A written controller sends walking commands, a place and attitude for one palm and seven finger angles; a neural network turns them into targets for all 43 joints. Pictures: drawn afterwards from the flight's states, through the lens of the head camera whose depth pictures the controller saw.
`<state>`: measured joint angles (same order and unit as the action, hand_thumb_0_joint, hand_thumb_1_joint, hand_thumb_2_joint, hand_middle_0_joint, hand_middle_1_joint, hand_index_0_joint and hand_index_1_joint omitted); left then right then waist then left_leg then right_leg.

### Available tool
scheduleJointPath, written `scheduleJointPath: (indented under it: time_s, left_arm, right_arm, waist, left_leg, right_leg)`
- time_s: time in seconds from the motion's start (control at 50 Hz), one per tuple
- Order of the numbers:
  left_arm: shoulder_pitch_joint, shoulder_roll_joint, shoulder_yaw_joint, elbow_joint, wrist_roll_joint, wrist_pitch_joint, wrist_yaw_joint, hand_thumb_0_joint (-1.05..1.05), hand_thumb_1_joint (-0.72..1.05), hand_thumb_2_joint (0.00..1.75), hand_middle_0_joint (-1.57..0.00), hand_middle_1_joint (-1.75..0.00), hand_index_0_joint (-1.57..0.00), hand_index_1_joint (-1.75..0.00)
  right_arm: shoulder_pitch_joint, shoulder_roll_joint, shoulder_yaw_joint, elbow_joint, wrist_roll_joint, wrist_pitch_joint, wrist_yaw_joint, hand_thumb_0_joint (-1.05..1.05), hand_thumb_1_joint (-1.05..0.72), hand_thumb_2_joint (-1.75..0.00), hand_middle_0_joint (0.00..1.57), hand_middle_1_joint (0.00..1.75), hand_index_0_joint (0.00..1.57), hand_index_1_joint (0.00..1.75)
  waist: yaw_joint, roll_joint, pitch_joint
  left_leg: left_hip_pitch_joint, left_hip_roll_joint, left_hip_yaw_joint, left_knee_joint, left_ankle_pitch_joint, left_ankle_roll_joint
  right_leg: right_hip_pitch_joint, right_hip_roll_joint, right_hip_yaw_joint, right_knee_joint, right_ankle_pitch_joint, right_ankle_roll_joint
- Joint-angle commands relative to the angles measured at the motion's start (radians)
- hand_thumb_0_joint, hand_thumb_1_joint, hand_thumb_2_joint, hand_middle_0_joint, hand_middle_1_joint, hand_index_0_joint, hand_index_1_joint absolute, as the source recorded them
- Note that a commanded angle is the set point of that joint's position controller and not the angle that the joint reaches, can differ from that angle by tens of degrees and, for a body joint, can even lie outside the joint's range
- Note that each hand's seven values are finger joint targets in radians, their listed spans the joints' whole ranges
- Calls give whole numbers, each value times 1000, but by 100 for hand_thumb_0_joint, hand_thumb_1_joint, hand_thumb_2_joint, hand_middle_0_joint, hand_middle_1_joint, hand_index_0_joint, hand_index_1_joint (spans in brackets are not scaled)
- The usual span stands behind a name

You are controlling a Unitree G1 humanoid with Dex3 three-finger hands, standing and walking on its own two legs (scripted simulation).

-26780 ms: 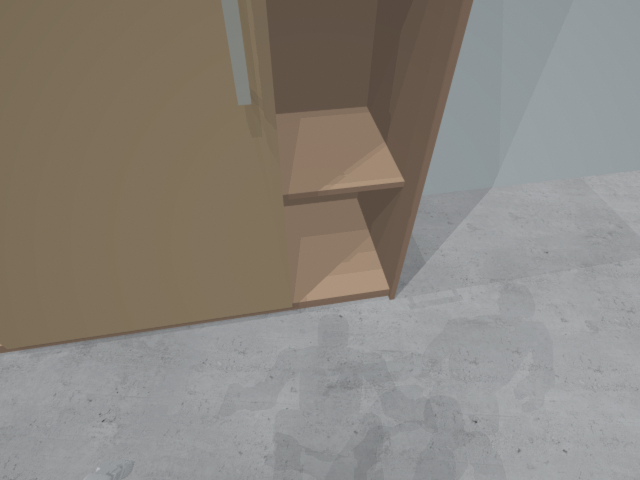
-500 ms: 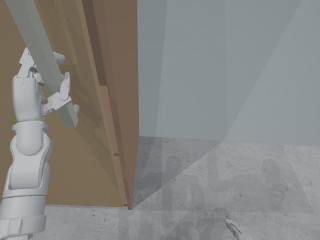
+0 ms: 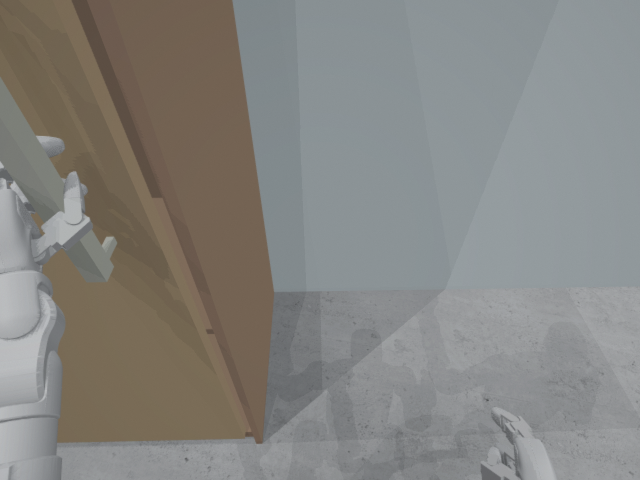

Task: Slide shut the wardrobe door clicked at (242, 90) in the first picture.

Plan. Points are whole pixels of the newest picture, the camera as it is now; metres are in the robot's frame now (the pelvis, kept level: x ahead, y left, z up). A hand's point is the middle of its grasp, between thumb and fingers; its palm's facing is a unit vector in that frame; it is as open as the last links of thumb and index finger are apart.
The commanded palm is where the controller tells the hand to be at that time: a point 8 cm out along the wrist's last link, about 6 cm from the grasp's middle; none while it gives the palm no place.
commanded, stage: stop walking and hold the door there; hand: left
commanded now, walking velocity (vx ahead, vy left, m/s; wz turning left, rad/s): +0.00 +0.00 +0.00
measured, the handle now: (39, 151) +0.35 +0.30 +0.26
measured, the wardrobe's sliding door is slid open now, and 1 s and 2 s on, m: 0.02 0.02 0.03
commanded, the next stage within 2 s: loosen the grip on the handle in 0.16 s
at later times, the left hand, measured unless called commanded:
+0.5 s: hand (65, 212) +0.32 +0.28 +0.21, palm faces +0.53 -0.83 -0.15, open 9.4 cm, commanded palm +0.28 +0.31 +0.20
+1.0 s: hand (61, 213) +0.32 +0.29 +0.21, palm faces +0.49 -0.85 -0.19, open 14.6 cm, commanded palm +0.27 +0.33 +0.21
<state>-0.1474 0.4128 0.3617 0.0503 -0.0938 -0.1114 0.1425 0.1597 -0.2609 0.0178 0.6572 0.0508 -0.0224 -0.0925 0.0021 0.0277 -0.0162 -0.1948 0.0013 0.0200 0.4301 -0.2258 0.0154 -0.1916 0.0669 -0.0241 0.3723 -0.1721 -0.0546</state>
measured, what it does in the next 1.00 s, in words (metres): stands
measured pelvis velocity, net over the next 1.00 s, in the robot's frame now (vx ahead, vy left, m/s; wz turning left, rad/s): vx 0.01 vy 0.02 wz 0.04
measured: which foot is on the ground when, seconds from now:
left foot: down 0.00-1.00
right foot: down 0.00-1.00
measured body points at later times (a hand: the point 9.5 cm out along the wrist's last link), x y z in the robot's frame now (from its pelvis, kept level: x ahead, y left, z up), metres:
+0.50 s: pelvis -0.04 +0.01 -0.01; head -0.05 -0.01 +0.44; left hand +0.28 +0.33 +0.22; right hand +0.14 -0.22 -0.10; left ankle +0.00 +0.11 -0.74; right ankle +0.02 -0.08 -0.74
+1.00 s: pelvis +0.01 +0.02 -0.01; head +0.01 +0.01 +0.44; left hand +0.28 +0.33 +0.22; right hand +0.20 -0.20 -0.10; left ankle +0.00 +0.11 -0.74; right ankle +0.02 -0.08 -0.74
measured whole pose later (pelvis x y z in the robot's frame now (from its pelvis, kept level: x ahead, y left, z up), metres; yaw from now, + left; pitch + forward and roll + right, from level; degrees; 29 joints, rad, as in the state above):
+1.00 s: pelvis +0.01 +0.02 -0.01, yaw +2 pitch +1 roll +0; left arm -0.22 0.36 0.31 0.00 -0.06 -0.06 0.11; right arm 0.21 -0.24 0.04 0.67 0.02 -0.15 -0.09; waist 0.07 0.03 -0.03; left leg -0.28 -0.04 0.01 0.57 -0.30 0.04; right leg -0.29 0.02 -0.04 0.56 -0.29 -0.03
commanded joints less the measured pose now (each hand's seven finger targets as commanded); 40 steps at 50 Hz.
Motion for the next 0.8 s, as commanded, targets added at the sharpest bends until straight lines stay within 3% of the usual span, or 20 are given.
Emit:
scheduleJointPath:
  time_s: [0.0, 0.06, 0.22, 0.24, 0.26, 0.28, 0.3, 0.32, 0.34, 0.36, 0.4, 0.44, 0.46, 0.48, 0.54, 0.62, 0.64, 0.66, 0.72, 0.78]
  left_arm:
    - [-229, 273, 83, -173, 18, -65, 4, 0, 90, 90, -45, -140, -45, -140]
    - [-239, 250, 59, -162, 20, -68, 0, 0, 90, 90, -45, -140, -45, -140]
    - [-246, 279, 79, -106, 24, -73, -1, 0, 90, 90, -45, -140, -45, -140]
    - [-1244, 995, 543, -311, 201, -122, -29, 0, 90, 90, -45, -140, -45, -140]
    - [-817, 323, 110, 312, 152, 20, -107, 0, 78, 84, -45, -140, -45, -140]
    - [-689, 304, 160, -2, 48, -14, -103, 0, 66, 78, -45, -140, -45, -140]
    - [-525, 115, 45, 36, 15, -3, -119, 0, 54, 73, -45, -140, -45, -140]
    - [-561, 95, 48, -58, -54, -36, -128, 0, 42, 67, -45, -140, -45, -140]
    - [-549, 170, 100, -50, -66, -41, -105, 0, 30, 61, -45, -140, -45, -140]
    - [-572, 155, 54, -43, -39, -48, -77, 0, 17, 55, -45, -140, -45, -140]
    - [-598, 147, -9, -23, 31, -56, -10, 0, -7, 43, -45, -140, -45, -140]
    - [-627, 161, -49, -13, 111, -68, 47, 0, -31, 32, -45, -140, -45, -140]
    - [-609, 205, -12, 14, 137, -74, 67, 0, -43, 26, -44, -138, -44, -138]
    - [-643, 181, -47, -6, 148, -87, 72, 0, -55, 20, -42, -137, -42, -137]
    - [-731, 155, -91, 12, 148, -110, 55, 0, -55, 20, -38, -132, -38, -132]
    - [-752, 175, -96, 23, 147, -102, 27, 0, -55, 20, -33, -125, -33, -125]
    - [-651, 293, 28, 8, 139, -93, 28, 0, -55, 20, -32, -123, -32, -123]
    - [-660, 265, -10, -23, 130, -82, 20, 0, -55, 20, -30, -122, -30, -122]
    - [-635, 200, -38, -4, 82, -62, -1, 0, -55, 20, -26, -117, -26, -117]
    - [-562, 194, -1, -90, 41, -55, -9, 0, -55, 20, -25, -115, -25, -115]
  right_arm:
    - [-94, -107, -36, -140, -1, -37, -12, 0, -90, -90, 20, 30, 20, 30]
    - [-92, -105, -35, -144, -2, -38, -10, 0, -90, -90, 20, 30, 20, 30]
    - [-81, -111, -35, -133, -4, -39, -13, 0, -90, -90, 20, 30, 20, 30]
    - [54, -114, -62, -124, -13, -82, 24, 0, -90, -90, 20, 30, 20, 30]
    - [-101, -89, -78, -129, -106, -152, 28, 0, -90, -90, 20, 30, 20, 30]
    - [-58, -119, -85, -126, -34, -167, 19, 0, -90, -90, 20, 30, 20, 30]
    - [-55, -95, -86, -114, -21, -174, 16, 0, -90, -90, 20, 30, 20, 30]
    - [-35, -110, -77, -112, -18, -173, 11, 0, -90, -90, 20, 30, 20, 30]
    - [-64, -115, -70, -113, -28, -178, 4, 0, -90, -90, 20, 30, 20, 30]
    - [-78, -105, -52, -117, -26, -185, 3, 0, -90, -90, 20, 30, 20, 30]
    - [-84, -105, -35, -137, -29, -194, 2, 0, -90, -90, 20, 30, 20, 30]
    - [-91, -111, -27, -152, -32, -204, 4, 0, -90, -90, 20, 30, 20, 30]
    - [-90, -113, -32, -144, -35, -204, 2, 0, -90, -90, 20, 30, 20, 30]
    - [-94, -111, -29, -148, -39, -206, 2, 0, -90, -90, 20, 30, 20, 30]
    - [-77, -110, -28, -127, -37, -212, -1, 0, -90, -90, 20, 30, 20, 30]
    - [-69, -102, -24, -121, -34, -217, -8, 0, -90, -90, 20, 30, 20, 30]
    - [-63, -104, -25, -129, -34, -212, -11, 0, -90, -90, 20, 30, 20, 30]
    - [-91, -100, -14, -142, -33, -209, -16, 0, -90, -90, 20, 30, 20, 30]
    - [-80, -102, -12, -129, -27, -210, -21, 0, -90, -90, 20, 30, 20, 30]
    - [-74, -104, -17, -133, -29, -213, -22, 0, -90, -90, 20, 30, 20, 30]
  waist:
    - [-5, 10, -194]
    - [-3, 3, -182]
    - [-1, 1, -156]
    - [8, -225, 70]
    - [-1, -39, -322]
    - [8, 3, -326]
    - [32, 259, -360]
    - [30, 293, -365]
    - [42, 288, -319]
    - [32, 217, -282]
    - [6, -28, -187]
    - [2, -129, -165]
    - [10, -158, -164]
    - [2, -146, -164]
    - [-19, -81, -150]
    - [-9, 82, -164]
    - [34, 80, -173]
    - [25, 94, -165]
    - [3, 17, -102]
    - [25, 11, -157]
  left_leg:
    - [30, 99, -95, -21, 203, 15]
    - [21, 92, -91, -27, 160, 17]
    - [7, 92, -101, -47, 108, 23]
    - [-99, 74, 23, 29, 107, 48]
    - [-34, -27, 61, 5, 413, 35]
    - [48, 4, -3, 14, 485, -8]
    - [159, 20, -2, 23, 542, -70]
    - [236, 20, -30, 12, 359, -83]
    - [174, 10, -40, -8, 131, -61]
    - [90, -4, -45, -31, -43, -38]
    - [-35, 1, -59, -52, -227, -5]
    - [-70, 0, -60, -40, -278, 11]
    - [-85, 1, -52, -26, -285, 15]
    - [-87, -1, -47, -15, -283, 17]
    - [-84, 0, -54, 13, -299, 15]
    - [-79, -2, -75, 9, -332, 8]
    - [-100, -1, -77, -7, -338, 7]
    - [-110, -10, -58, 3, -314, 11]
    - [-117, -2, -62, 14, -287, 13]
    - [-72, 2, -66, 18, -156, 16]
  right_leg:
    - [98, -176, 157, -58, 223, 31]
    - [84, -178, 165, -73, 158, 32]
    - [54, -172, 161, -97, 53, 39]
    - [-112, -120, 114, -175, 128, 179]
    - [136, -107, 39, 101, 527, 5]
    - [92, -89, -24, 112, 460, 6]
    - [-13, -80, -37, 108, 275, 1]
    - [-81, -59, -34, 69, 105, 15]
    - [-88, -66, -15, 54, 16, 13]
    - [-88, -73, -6, 48, -66, 19]
    - [-119, -82, 5, 24, -215, 34]
    - [-155, -86, 25, 29, -337, 40]
    - [-155, -89, 36, 23, -379, 43]
    - [-157, -89, 38, 35, -378, 44]
    - [-173, -86, 38, 62, -350, 40]
    - [-172, -88, 36, 81, -294, 25]
    - [-123, -90, 44, 68, -313, 21]
    - [-110, -95, 58, 55, -324, 23]
    - [-134, -92, 53, 34, -329, 29]
    - [-92, -84, 31, 63, -195, 23]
